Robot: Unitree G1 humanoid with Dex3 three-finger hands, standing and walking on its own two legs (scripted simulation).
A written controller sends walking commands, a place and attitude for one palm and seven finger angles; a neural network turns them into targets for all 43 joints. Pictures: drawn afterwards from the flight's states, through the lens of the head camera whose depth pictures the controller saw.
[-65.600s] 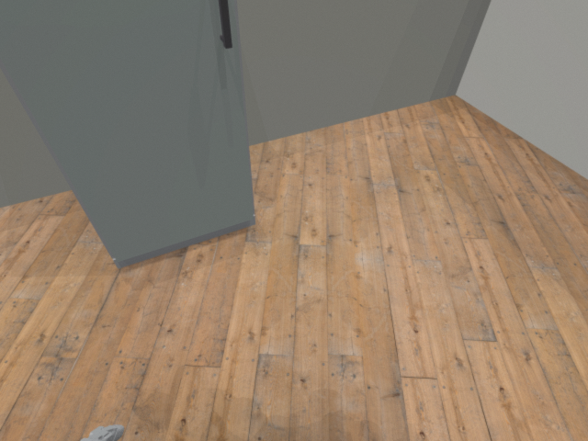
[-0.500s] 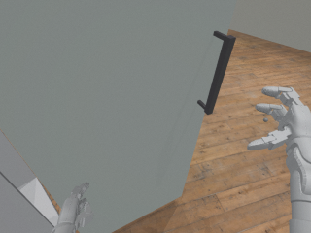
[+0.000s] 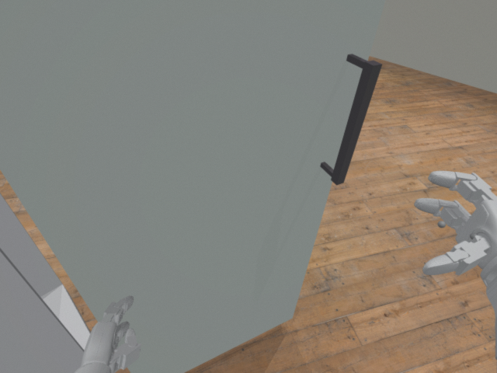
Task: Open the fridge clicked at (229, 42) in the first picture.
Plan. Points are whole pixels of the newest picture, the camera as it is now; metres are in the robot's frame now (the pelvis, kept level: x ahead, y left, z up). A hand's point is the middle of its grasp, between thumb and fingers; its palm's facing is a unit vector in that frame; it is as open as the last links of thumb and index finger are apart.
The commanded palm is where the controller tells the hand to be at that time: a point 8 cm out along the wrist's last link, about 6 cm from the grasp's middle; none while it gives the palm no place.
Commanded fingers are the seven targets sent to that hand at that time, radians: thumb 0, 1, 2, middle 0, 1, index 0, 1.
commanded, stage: draw the hand back to the body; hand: right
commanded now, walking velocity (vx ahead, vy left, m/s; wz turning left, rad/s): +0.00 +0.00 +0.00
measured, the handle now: (345, 125) +0.49 -0.17 +0.20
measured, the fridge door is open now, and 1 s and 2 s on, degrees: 108 108 108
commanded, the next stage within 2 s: step back with the hand held close in 1.16 s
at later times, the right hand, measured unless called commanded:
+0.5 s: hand (480, 259) +0.22 -0.29 +0.17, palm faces +0.51 +0.83 -0.24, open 11.6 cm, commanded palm +0.17 -0.32 +0.18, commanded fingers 0.00 -0.43 -0.67 0.22 0.58 0.22 0.58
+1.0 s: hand out of the picture +0.17 -0.28 +0.16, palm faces +0.53 +0.79 -0.30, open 7.6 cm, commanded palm +0.13 -0.31 +0.18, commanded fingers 0.00 -0.90 -0.90 0.20 0.30 0.20 0.30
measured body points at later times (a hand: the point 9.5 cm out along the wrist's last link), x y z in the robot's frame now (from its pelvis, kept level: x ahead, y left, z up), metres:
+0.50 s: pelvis +0.00 -0.02 +0.00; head -0.03 -0.01 +0.45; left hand +0.19 +0.20 -0.07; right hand +0.19 -0.33 +0.18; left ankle +0.03 +0.11 -0.74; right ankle +0.01 -0.12 -0.74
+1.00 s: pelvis +0.00 -0.01 +0.00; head -0.05 +0.00 +0.45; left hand +0.19 +0.21 -0.07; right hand +0.14 -0.32 +0.18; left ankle +0.03 +0.11 -0.74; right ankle +0.01 -0.12 -0.74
